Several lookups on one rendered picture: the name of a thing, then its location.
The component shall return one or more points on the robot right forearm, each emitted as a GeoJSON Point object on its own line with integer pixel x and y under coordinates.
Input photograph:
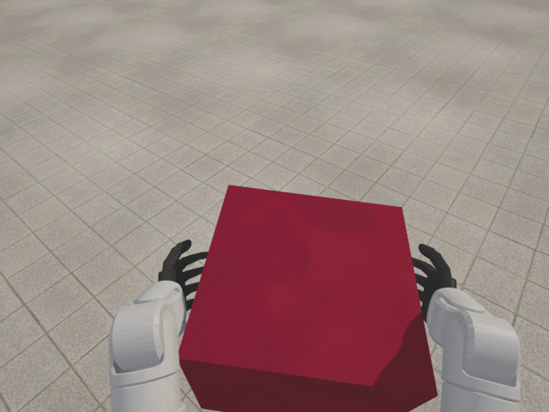
{"type": "Point", "coordinates": [481, 355]}

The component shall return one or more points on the carton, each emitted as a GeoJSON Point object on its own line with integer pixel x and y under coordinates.
{"type": "Point", "coordinates": [307, 304]}

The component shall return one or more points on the robot right hand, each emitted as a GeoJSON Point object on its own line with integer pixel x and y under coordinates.
{"type": "Point", "coordinates": [436, 278]}

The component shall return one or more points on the robot left hand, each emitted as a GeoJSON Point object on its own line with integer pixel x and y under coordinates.
{"type": "Point", "coordinates": [173, 269]}

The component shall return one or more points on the robot left forearm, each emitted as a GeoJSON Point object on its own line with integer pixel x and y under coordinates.
{"type": "Point", "coordinates": [143, 351]}

